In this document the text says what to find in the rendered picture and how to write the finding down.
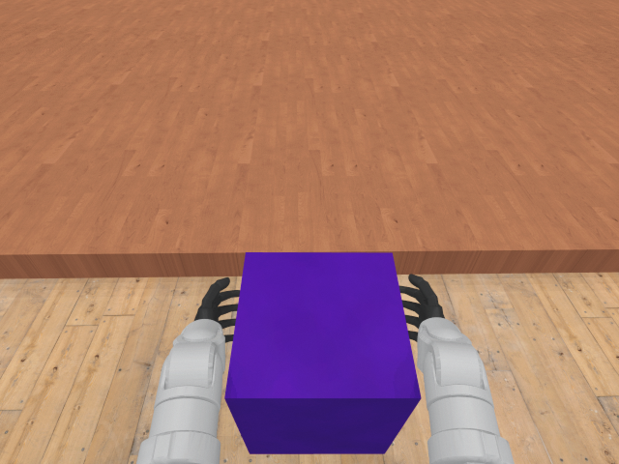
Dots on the left robot hand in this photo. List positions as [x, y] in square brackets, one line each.
[209, 308]

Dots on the right robot forearm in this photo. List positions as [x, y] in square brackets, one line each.
[463, 425]

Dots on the carton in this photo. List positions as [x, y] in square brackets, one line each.
[321, 360]

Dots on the left robot forearm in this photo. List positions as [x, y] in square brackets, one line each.
[186, 411]

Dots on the right robot hand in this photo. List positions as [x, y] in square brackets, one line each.
[428, 307]

